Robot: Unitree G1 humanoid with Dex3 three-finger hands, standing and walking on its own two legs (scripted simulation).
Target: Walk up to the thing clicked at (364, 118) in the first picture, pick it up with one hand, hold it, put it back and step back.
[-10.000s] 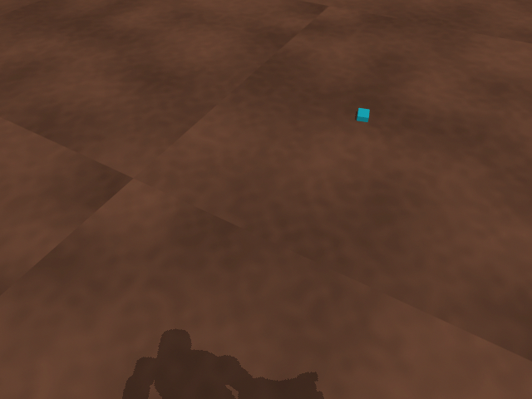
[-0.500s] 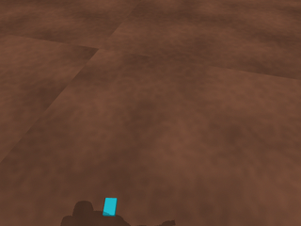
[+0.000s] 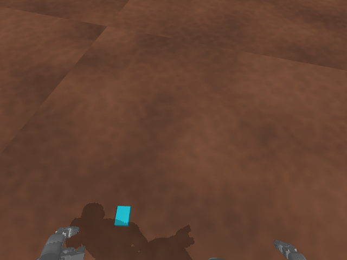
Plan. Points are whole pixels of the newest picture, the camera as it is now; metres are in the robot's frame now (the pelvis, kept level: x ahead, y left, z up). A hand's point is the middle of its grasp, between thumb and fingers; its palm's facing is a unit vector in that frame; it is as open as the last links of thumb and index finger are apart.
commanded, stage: rise first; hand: left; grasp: from above
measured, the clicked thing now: (123, 216) +0.38 +0.27 -0.75
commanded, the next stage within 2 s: none
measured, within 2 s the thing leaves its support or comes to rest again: neither
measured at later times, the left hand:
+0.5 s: hand out of the picture +0.12 +0.27 -0.24, palm faces -0.21 -0.85 -0.48, open 13.9 cm
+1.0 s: hand (92, 243) +0.22 +0.32 -0.46, palm faces -0.50 -0.40 -0.77, open 13.9 cm
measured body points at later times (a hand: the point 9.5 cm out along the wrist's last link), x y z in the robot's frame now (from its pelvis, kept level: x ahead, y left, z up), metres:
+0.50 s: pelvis -0.02 +0.01 -0.09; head +0.09 +0.03 +0.34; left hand +0.13 +0.32 -0.21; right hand +0.16 -0.24 -0.19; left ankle -0.01 +0.14 -0.73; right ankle +0.01 -0.14 -0.73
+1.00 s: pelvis -0.08 +0.01 -0.31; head +0.14 +0.03 +0.09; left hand +0.24 +0.34 -0.41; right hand +0.11 -0.26 -0.44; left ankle -0.01 +0.14 -0.73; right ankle +0.01 -0.14 -0.73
